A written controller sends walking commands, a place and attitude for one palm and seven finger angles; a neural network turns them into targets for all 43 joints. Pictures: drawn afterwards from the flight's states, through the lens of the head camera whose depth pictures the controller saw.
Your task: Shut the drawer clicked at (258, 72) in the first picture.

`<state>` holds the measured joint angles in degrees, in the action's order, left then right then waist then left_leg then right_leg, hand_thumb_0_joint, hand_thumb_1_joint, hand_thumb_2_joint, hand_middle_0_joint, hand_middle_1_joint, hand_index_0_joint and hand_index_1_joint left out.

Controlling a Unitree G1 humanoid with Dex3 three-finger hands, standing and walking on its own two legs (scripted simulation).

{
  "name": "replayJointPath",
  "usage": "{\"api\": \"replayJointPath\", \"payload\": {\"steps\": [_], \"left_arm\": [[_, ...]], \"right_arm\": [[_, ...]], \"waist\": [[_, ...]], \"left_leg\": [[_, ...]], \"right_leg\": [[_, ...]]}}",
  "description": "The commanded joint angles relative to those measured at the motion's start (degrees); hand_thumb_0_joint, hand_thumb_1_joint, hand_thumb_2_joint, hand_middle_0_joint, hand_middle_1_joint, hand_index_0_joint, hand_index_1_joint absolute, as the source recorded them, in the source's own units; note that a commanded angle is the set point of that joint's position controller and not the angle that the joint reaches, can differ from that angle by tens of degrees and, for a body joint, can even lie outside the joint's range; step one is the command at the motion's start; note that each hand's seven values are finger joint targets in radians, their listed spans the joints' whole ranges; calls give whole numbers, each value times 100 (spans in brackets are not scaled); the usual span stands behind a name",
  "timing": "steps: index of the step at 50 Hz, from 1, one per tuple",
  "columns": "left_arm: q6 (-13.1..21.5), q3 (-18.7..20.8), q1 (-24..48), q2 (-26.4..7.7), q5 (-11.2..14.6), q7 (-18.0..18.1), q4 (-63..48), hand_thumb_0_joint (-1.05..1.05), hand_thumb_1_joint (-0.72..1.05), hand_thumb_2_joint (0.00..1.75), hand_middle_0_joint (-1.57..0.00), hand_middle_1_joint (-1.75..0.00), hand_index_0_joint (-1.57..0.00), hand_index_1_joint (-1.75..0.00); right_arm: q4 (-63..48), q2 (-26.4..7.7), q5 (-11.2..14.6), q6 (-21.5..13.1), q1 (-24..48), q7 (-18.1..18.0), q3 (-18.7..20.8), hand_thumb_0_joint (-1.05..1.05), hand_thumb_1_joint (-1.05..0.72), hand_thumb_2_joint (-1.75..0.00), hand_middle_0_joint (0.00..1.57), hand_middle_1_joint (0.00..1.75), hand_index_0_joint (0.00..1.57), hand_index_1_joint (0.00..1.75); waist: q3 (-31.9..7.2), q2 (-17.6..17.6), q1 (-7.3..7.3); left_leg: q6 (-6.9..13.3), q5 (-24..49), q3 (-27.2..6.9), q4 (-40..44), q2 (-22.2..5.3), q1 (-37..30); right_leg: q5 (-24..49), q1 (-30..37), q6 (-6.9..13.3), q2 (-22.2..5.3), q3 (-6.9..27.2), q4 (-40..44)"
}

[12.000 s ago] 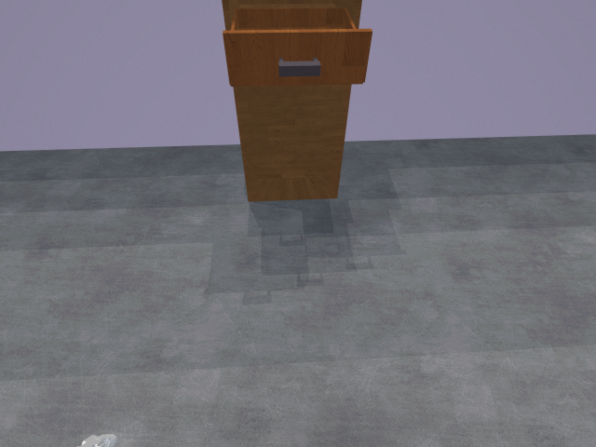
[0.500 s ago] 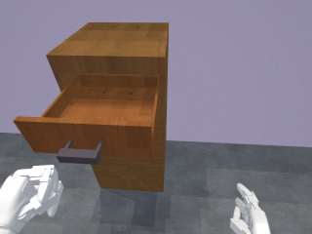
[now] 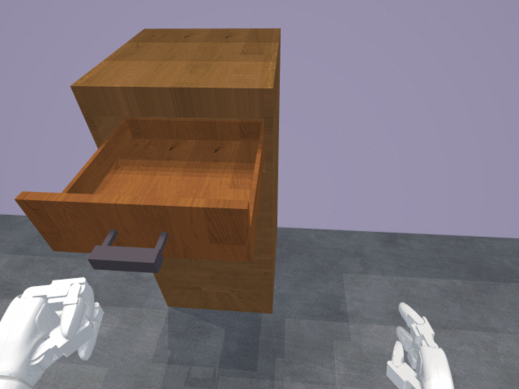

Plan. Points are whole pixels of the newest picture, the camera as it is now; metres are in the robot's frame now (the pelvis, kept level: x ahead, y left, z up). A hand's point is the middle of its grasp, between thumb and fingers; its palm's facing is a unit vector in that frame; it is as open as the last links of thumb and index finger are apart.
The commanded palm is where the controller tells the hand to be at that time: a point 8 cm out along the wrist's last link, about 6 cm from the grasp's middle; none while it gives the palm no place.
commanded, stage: bring the fist close to the handle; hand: left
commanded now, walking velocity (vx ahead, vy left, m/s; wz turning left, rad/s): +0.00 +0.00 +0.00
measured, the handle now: (132, 247) +0.31 +0.27 +0.06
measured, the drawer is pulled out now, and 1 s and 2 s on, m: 0.28 0.28 0.22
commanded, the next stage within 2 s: push the drawer shut in 1.14 s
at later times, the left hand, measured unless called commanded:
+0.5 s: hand (121, 318) +0.18 +0.22 +0.08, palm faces +0.09 -0.99 -0.07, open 3.3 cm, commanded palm +0.15 +0.27 +0.09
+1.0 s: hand (134, 311) +0.20 +0.21 +0.06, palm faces +0.08 -0.99 -0.07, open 3.3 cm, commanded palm +0.17 +0.27 +0.06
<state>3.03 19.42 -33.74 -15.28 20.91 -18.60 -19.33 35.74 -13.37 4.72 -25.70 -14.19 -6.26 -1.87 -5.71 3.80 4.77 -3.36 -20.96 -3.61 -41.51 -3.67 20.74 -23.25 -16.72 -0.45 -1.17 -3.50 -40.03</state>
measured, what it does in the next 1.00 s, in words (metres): stands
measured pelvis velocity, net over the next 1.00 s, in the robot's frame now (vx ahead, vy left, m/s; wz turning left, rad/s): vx -0.01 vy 0.01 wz -0.01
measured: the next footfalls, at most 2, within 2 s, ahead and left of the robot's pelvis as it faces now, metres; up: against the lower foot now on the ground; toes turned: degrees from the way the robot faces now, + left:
none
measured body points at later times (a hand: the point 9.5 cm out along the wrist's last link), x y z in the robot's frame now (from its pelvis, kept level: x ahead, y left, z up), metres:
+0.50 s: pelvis -0.01 +0.02 -0.01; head -0.01 +0.01 +0.44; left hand +0.17 +0.27 +0.09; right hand +0.17 -0.21 -0.08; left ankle +0.01 +0.16 -0.72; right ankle -0.02 -0.12 -0.72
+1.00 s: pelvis -0.01 +0.01 -0.03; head +0.01 +0.00 +0.42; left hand +0.19 +0.27 +0.07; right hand +0.16 -0.23 -0.10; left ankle +0.01 +0.16 -0.72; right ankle -0.02 -0.12 -0.72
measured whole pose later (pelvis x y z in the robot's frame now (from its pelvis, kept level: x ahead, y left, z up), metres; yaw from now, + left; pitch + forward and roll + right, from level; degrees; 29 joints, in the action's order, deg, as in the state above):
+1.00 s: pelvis -0.01 +0.01 -0.03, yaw +0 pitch +7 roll -1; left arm 14.4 13.4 -24.8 -13.2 16.9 -13.0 -7.8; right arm 33.5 -12.9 2.5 -13.7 -14.7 -4.1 0.1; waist -6.1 2.7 0.2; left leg -2.6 -24.6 -3.4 -52.8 -2.5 35.9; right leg -27.1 -32.1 -1.3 -2.3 -2.5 -51.8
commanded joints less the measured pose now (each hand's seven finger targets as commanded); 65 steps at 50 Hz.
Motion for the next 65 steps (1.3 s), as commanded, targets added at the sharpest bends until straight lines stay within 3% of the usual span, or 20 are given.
{"api": "replayJointPath", "payload": {"steps": [1, 4, 12, 14, 17, 24, 25, 28, 30, 34, 42, 44, 46, 47, 50, 52, 54, 55, 62, 65], "left_arm": [[636, 400, 291, -835, 8, 74, -1253, 0, 90, 90, -140, -160, -140, -160], [689, 365, 443, -806, -59, 175, -1111, 0, 90, 90, -140, -160, -140, -160], [826, 98, 456, -580, -172, 309, -838, 0, 90, 90, -140, -160, -140, -160], [898, -23, 589, -544, -202, 318, -926, 0, 90, 90, -140, -160, -140, -160], [973, -206, 728, -421, -284, 424, -825, 0, 90, 90, -140, -160, -140, -160], [1167, -108, 848, -495, -367, 586, -584, 0, 90, 90, -140, -160, -140, -160], [1188, -10, 837, -578, -395, 615, -467, 0, 90, 90, -140, -160, -140, -160], [1302, -249, 929, -402, -379, 575, -508, 0, 90, 90, -140, -160, -140, -160], [1355, -363, 1001, -339, -402, 606, -453, 0, 90, 90, -140, -160, -140, -160], [1455, -101, 1076, -520, -387, 619, -118, 0, 90, 90, -140, -160, -140, -160], [1632, -80, 1251, -621, -324, 575, -244, 0, 90, 90, -140, -160, -140, -160], [1596, -121, 1141, -552, -300, 565, -201, 0, 90, 90, -140, -160, -140, -160], [1486, -148, 1013, -492, -289, 571, 33, 0, 90, 90, -140, -160, -140, -160], [1462, -141, 1180, -520, -273, 556, -5, 0, 90, 90, -140, -160, -140, -160], [1406, 47, 1206, -700, -257, 550, 133, 0, 90, 90, -140, -160, -140, -160], [1435, 118, 1302, -735, -219, 510, 119, 0, 90, 90, -140, -160, -140, -160], [1485, 91, 1251, -696, -186, 453, 58, 0, 90, 90, -140, -160, -140, -160], [1501, 159, 1237, -765, -176, 452, 48, 0, 90, 90, -140, -160, -140, -160], [1501, 35, 1210, -683, -135, 335, 88, 0, 90, 90, -140, -160, -140, -160], [1491, 53, 1788, -819, -170, 366, 210, 0, 90, 90, -140, -160, -140, -160]], "right_arm": [[-1006, -514, -55, -344, 765, -11, 236, 0, -90, -90, 20, 30, 20, 30], [-995, -517, -54, -237, 763, -11, 249, 0, -90, -90, 20, 30, 20, 30], [-1030, -535, -110, -8, 707, 36, 303, 0, -90, -90, 20, 30, 20, 30], [-1048, -552, -124, 22, 699, 57, 292, 0, -90, -90, 20, 30, 20, 30], [-1032, -580, -159, 102, 633, 83, 309, 0, -90, -90, 20, 30, 20, 30], [-1039, -583, -199, 338, 574, 106, 362, 0, -90, -90, 20, 30, 20, 30], [-1000, -585, -216, 382, 594, 107, 368, 0, -90, -90, 20, 30, 20, 30], [-1062, -601, -220, 442, 541, 143, 382, 0, -90, -90, 20, 30, 20, 30], [-1068, -618, -240, 487, 552, 162, 372, 0, -90, -90, 20, 30, 20, 30], [-1065, -646, -247, 627, 463, 158, 426, 0, -90, -90, 20, 30, 20, 30], [-1155, -645, -238, 767, 438, 153, 435, 0, -90, -90, 20, 30, 20, 30], [-1169, -624, -229, 795, 435, 164, 426, 0, -90, -90, 20, 30, 20, 30], [-1177, -634, -218, 864, 432, 157, 441, 0, -90, -90, 20, 30, 20, 30], [-1179, -648, -223, 889, 433, 152, 433, 0, -90, -90, 20, 30, 20, 30], [-1182, -664, -223, 948, 456, 119, 436, 0, -90, -90, 20, 30, 20, 30], [-1210, -667, -221, 978, 397, 113, 437, 0, -90, -90, 20, 30, 20, 30], [-1233, -646, -219, 976, 407, 114, 427, 0, -90, -90, 20, 30, 20, 30], [-1219, -650, -223, 989, 427, 113, 432, 0, -90, -90, 20, 30, 20, 30], [-1250, -668, -211, 995, 416, 115, 436, 0, -90, -90, 20, 30, 20, 30], [-1191, -719, -231, 1032, 386, 76, 395, 0, -90, -90, 20, 30, 20, 30]], "waist": [[-25, -237, -83], [32, -60, -105], [-132, -236, -173], [-151, -3, -208], [-93, -195, -289], [-340, -104, -321], [-316, -245, -302], [-450, -47, -357], [-372, -145, -403], [-528, -289, -402], [-913, -10, -408], [-851, -32, -409], [-684, -329, -455], [-641, -207, -456], [-581, -315, -441], [-700, -374, -445], [-774, -146, -424], [-827, -249, -416], [-754, -186, -451], [-519, -299, -567]], "left_leg": [[414, 1047, 346, 470, 433, -222], [395, 919, 352, 478, 431, -144], [385, 825, 332, 415, 419, 42], [379, 829, 323, 384, 421, 56], [382, 694, 271, 350, 404, 168], [369, 672, 295, 162, 408, 347], [375, 679, 273, 142, 390, 420], [361, 727, 286, 51, 396, 426], [374, 677, 260, -9, 397, 556], [368, 687, 283, -154, 403, 722], [388, 805, 317, -332, 395, 731], [377, 889, 298, -323, 387, 739], [401, 780, 298, -342, 381, 866], [395, 711, 304, -335, 392, 886], [408, 592, 306, -337, 387, 971], [410, 670, 312, -355, 398, 935], [405, 803, 331, -377, 405, 854], [414, 854, 309, -381, 393, 848], [418, 820, 305, -407, 411, 836], [428, 588, 281, -426, 398, 968]], "right_leg": [[1382, -429, -17, 207, 25, 710], [1184, -521, 4, 207, -33, 639], [1037, -634, 12, 195, -105, 467], [1043, -699, 23, 186, -130, 375], [853, -847, 20, 198, -167, 297], [764, -1010, 30, 163, -150, 90], [765, -981, 40, 181, -164, 74], [840, -1128, 39, 160, -177, -70], [794, -1178, 40, 166, -177, -115], [788, -1297, 38, 155, -149, -236], [943, -1276, 48, 136, -69, -355], [1067, -1273, 51, 144, -123, -391], [985, -1340, 18, 161, -103, -327], [926, -1370, 14, 152, -91, -310], [734, -1350, 12, 158, -46, -241], [819, -1318, 7, 144, -22, -251], [998, -1273, 20, 132, -12, -279], [1060, -1197, 26, 150, -25, -292], [1073, -1307, 17, 144, -5, -278], [760, -1471, 7, 162, 14, -231]]}}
